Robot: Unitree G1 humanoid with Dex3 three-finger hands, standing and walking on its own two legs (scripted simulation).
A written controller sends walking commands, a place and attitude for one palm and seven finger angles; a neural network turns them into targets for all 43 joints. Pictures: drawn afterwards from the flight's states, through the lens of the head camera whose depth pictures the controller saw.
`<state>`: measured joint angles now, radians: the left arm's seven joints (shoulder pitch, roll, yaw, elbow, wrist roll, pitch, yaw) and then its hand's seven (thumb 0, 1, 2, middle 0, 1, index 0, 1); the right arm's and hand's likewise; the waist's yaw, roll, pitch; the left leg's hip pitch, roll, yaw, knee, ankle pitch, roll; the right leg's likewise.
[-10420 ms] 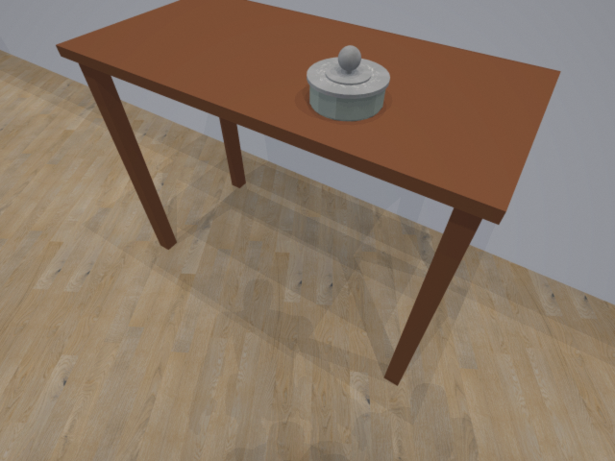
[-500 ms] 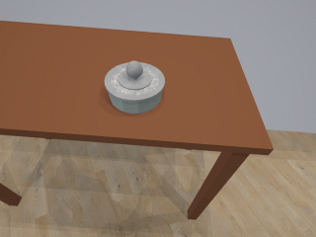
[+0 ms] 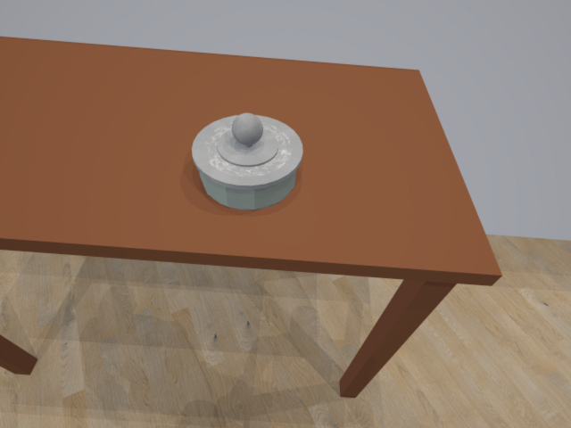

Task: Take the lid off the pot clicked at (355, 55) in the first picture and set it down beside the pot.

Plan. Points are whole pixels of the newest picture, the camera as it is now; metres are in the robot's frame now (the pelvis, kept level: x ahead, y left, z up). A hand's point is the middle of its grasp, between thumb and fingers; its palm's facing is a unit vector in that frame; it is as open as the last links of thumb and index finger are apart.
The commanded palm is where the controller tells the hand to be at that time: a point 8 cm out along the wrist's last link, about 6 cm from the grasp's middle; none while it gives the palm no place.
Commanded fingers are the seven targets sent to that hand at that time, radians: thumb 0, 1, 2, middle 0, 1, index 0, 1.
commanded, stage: lift the closed hand beside the body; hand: left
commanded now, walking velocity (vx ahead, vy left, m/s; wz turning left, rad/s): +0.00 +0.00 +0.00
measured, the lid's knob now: (247, 129) +0.48 +0.10 +0.17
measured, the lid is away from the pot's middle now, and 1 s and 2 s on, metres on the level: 0.00 0.00 0.00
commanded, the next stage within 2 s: raise the hand higher, near the body in 0.66 s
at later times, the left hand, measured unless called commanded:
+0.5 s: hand out of the picture +0.11 +0.20 +0.02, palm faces +0.28 -0.91 -0.30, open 3.9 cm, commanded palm +0.07 +0.24 +0.07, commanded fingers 0.00 0.90 0.90 -1.26 -1.45 -1.26 -1.45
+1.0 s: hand (84, 396) +0.13 +0.19 +0.13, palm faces +0.35 -0.81 -0.48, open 3.1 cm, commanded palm +0.07 +0.23 +0.17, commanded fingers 0.00 0.90 0.90 -1.30 -1.50 -1.30 -1.50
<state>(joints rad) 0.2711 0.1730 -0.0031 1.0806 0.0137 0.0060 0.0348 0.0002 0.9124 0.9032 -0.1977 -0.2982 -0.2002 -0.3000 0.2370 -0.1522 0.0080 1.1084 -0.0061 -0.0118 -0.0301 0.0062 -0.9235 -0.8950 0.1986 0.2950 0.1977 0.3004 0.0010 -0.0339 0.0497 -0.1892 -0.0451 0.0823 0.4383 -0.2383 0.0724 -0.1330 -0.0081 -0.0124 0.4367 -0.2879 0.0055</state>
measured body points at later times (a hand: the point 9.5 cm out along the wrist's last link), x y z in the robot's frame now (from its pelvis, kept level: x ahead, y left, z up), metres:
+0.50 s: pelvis -0.02 -0.03 +0.00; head -0.04 -0.03 +0.45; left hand +0.09 +0.24 +0.04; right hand +0.23 -0.23 -0.03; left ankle +0.00 +0.07 -0.74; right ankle -0.03 -0.12 -0.74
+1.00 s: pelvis -0.01 -0.05 +0.00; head -0.03 -0.07 +0.45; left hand +0.10 +0.23 +0.16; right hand +0.18 -0.26 -0.08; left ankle +0.00 +0.07 -0.74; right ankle -0.03 -0.12 -0.74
